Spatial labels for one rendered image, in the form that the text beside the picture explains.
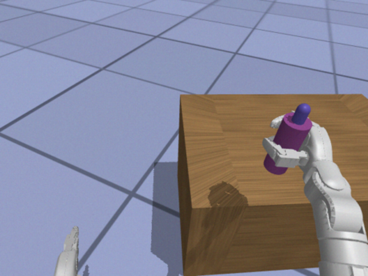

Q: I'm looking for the left robot hand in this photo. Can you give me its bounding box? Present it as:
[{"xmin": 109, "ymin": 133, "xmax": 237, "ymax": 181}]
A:
[{"xmin": 54, "ymin": 226, "xmax": 81, "ymax": 276}]

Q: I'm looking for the right robot arm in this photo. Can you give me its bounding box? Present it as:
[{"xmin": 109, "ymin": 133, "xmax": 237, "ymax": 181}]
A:
[{"xmin": 302, "ymin": 160, "xmax": 368, "ymax": 276}]

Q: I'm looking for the right robot hand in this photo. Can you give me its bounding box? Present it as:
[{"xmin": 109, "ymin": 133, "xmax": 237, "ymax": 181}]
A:
[{"xmin": 262, "ymin": 111, "xmax": 333, "ymax": 172}]

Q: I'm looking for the bottle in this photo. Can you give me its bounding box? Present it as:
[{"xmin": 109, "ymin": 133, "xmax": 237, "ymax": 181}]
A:
[{"xmin": 263, "ymin": 103, "xmax": 312, "ymax": 175}]

